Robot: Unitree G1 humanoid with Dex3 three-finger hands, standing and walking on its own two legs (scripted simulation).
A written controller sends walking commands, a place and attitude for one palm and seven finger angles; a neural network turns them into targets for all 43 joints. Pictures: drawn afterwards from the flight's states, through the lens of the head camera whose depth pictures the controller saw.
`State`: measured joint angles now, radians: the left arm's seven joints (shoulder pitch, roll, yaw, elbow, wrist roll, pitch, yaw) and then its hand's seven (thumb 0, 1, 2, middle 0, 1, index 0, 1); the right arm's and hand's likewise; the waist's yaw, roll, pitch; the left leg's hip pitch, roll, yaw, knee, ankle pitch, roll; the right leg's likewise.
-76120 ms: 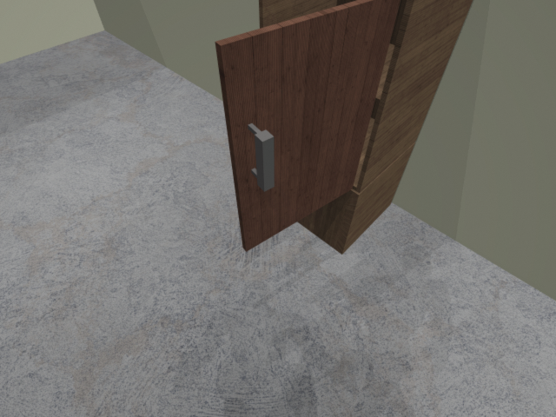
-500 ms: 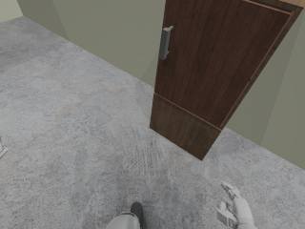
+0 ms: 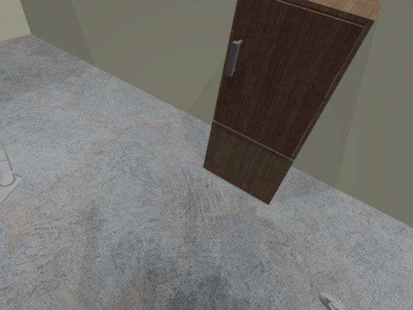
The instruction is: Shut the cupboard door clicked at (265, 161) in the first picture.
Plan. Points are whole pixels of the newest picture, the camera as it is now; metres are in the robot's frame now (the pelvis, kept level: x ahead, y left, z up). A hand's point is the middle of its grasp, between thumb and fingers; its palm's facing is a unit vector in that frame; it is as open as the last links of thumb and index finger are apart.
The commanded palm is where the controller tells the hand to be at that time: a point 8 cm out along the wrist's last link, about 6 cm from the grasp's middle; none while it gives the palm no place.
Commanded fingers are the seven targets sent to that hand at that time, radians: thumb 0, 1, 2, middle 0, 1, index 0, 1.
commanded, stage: stop stepping back and stand still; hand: left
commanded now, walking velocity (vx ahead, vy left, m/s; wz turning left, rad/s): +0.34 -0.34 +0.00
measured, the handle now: (234, 57) +1.05 -0.03 +0.04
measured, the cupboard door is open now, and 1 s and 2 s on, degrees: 1 1 1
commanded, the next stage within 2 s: let the arm hang, fingers relaxed in 0.52 s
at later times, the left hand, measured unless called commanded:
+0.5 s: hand (19, 215) +0.16 +0.25 +0.21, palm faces +0.43 -0.78 -0.45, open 7.4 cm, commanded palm +0.11 +0.28 +0.21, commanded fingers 0.00 0.90 0.90 -0.20 -0.30 -0.20 -0.30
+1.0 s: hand out of the picture +0.06 +0.17 -0.13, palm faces +0.01 -0.97 -0.23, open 6.8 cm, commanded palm none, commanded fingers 0.00 0.90 0.90 -0.20 -0.30 -0.20 -0.30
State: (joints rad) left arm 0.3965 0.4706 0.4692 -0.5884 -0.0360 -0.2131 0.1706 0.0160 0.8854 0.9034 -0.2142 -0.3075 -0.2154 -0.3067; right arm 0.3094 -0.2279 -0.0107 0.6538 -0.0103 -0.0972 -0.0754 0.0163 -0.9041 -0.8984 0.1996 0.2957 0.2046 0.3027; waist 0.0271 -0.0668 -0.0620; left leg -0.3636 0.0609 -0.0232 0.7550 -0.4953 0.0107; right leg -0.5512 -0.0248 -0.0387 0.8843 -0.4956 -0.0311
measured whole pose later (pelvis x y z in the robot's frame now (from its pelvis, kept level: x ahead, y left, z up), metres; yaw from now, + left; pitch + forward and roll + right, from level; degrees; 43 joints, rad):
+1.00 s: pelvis -0.02 -0.01 +0.02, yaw -1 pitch +1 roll +0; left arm 0.30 0.15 0.02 0.77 0.02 0.03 0.02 -0.07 0.99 0.90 -0.21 -0.31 -0.21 -0.30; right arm 0.28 -0.20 -0.01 0.90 -0.04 0.09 0.01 0.01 -0.91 -0.90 0.20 0.30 0.20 0.30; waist -0.01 0.04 0.05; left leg -0.49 0.00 0.01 0.97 -0.40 -0.01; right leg -0.31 -0.01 -0.08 0.63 -0.35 -0.04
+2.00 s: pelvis -0.02 +0.04 +0.03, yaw -4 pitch -2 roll +0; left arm 0.32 0.12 0.00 1.17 0.01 0.01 0.04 0.01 0.91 0.90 -0.20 -0.30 -0.20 -0.30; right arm 0.36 -0.11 0.01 1.16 -0.01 0.00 -0.04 0.01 -0.91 -0.90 0.20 0.30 0.20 0.30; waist -0.01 -0.01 0.04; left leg -0.10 -0.04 0.11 0.37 -0.24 0.07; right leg -0.14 -0.04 0.00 0.39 -0.22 0.04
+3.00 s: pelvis -0.01 +0.03 +0.04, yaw -4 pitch -2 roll +0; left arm 0.22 0.20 0.01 1.15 0.01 0.00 0.03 0.01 0.91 0.90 -0.20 -0.30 -0.20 -0.30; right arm 0.25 -0.20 0.00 1.14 -0.01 -0.01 -0.03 0.01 -0.91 -0.90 0.20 0.30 0.20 0.30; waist -0.02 0.00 0.06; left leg -0.07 -0.04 0.10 0.33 -0.22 0.06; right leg -0.11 -0.03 0.00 0.36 -0.20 0.03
